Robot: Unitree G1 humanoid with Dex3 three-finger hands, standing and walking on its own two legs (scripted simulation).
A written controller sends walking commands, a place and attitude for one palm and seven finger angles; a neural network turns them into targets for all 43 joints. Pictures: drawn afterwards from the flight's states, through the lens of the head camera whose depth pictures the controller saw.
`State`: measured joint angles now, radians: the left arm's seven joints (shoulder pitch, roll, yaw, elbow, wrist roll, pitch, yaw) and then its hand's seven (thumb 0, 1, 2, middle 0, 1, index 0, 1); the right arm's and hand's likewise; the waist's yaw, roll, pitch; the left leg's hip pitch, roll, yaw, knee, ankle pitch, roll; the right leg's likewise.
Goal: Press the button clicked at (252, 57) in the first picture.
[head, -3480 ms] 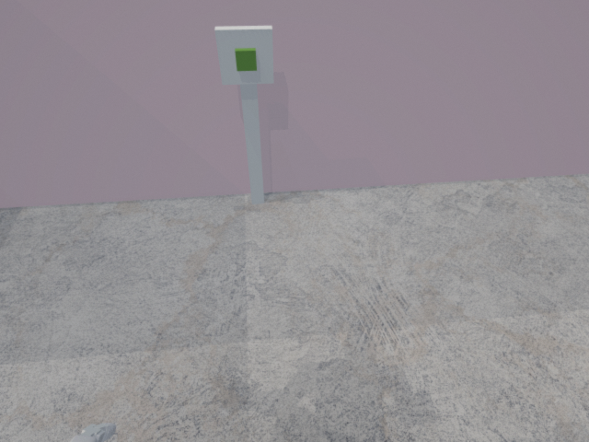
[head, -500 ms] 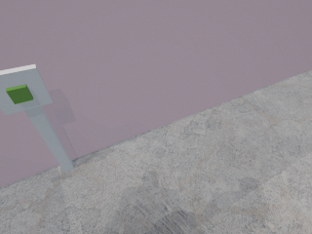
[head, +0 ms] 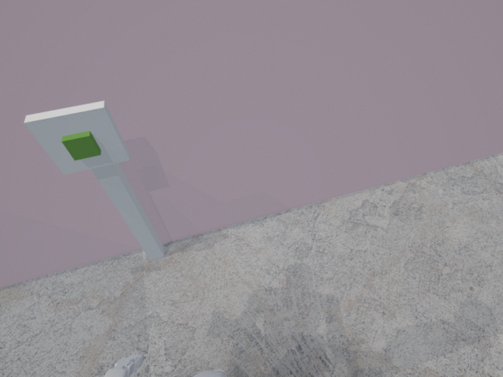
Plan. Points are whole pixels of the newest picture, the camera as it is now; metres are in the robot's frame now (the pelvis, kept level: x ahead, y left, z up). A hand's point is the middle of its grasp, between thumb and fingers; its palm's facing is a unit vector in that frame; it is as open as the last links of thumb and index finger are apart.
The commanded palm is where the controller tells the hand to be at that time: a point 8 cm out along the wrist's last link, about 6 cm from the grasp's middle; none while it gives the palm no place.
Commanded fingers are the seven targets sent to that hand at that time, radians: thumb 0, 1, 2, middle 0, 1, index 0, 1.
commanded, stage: turn to face it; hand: left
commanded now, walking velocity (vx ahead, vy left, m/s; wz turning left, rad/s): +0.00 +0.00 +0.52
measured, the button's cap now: (82, 145) +0.65 +0.46 -0.04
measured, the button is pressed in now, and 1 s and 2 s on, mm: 0 0 0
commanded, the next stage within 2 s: take the last steps up to it in 0.44 s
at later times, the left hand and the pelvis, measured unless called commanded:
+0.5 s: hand out of the picture -0.05 +0.24 -0.17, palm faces +0.29 -0.92 -0.26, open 7.4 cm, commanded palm none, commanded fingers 0.00 0.90 0.90 -0.20 -0.30 -0.20 -0.30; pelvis -0.01 +0.03 +0.00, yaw +13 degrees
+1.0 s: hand out of the picture -0.06 +0.16 -0.16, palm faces +0.41 -0.90 -0.15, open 7.4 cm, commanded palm none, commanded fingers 0.00 0.90 0.90 -0.20 -0.30 -0.20 -0.30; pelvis +0.05 +0.04 +0.01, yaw +19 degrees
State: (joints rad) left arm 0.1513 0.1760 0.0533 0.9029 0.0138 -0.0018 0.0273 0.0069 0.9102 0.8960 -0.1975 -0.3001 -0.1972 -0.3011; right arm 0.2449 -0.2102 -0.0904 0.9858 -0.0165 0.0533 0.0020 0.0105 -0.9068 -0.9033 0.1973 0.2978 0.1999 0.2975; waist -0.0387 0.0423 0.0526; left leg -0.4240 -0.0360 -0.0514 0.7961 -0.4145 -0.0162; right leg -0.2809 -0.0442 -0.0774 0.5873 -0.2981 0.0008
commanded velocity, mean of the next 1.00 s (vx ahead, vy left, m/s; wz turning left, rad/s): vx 0.14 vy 0.00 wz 0.19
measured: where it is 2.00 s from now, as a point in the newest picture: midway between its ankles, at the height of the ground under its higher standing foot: outside the picture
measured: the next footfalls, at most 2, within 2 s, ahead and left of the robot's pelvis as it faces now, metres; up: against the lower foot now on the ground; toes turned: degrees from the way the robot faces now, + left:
left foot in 0.36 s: +0.01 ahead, +0.15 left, +0.00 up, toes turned +17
right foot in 0.70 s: +0.07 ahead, -0.09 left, +0.00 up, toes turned +11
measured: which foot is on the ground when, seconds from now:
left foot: up 0.00-0.34, down 0.36-0.70, up 0.72-1.00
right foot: down 0.00-0.36, up 0.38-0.68, down 0.70-1.00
